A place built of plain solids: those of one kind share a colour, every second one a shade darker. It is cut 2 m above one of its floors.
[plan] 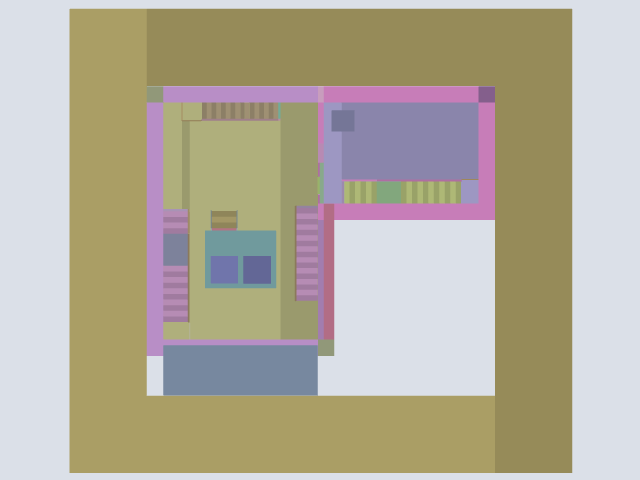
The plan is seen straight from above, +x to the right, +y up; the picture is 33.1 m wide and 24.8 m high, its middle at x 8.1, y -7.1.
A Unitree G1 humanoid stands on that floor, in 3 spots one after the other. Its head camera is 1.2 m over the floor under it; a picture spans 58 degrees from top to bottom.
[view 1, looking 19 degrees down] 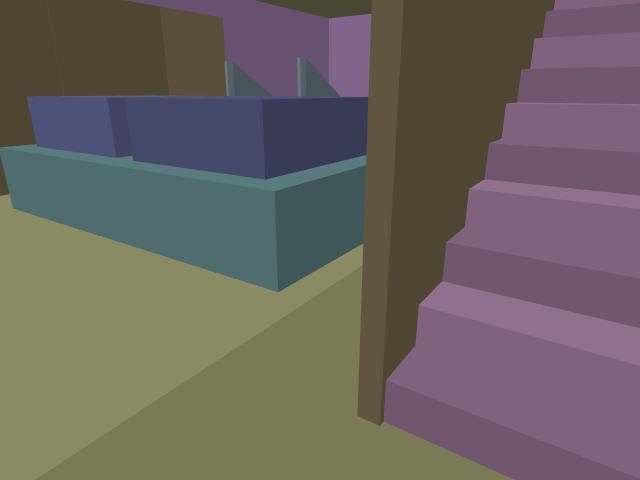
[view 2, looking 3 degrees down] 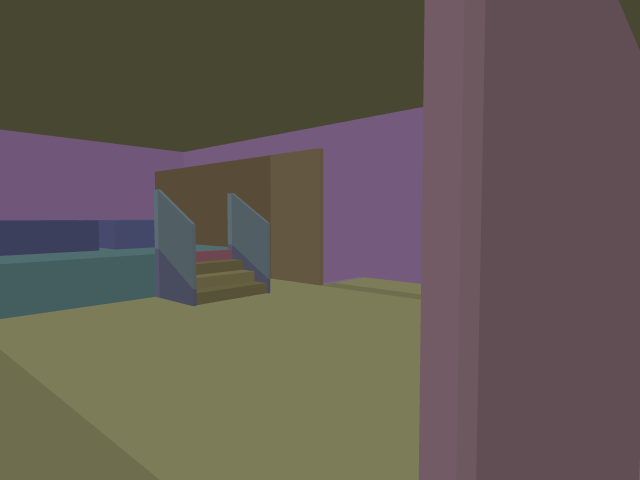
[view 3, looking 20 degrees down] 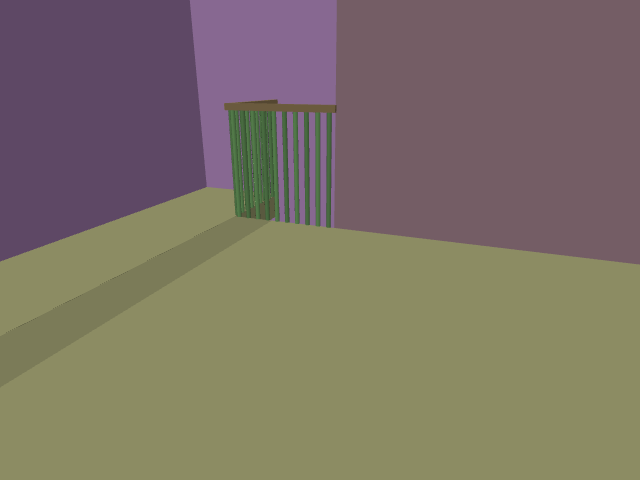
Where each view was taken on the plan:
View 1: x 7.44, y -11.49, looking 124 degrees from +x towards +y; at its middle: hurst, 3.03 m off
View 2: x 7.00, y -0.42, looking -138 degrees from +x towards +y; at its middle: wall_mill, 7.61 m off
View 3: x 3.15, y -4.35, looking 111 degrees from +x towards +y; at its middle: floor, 3.51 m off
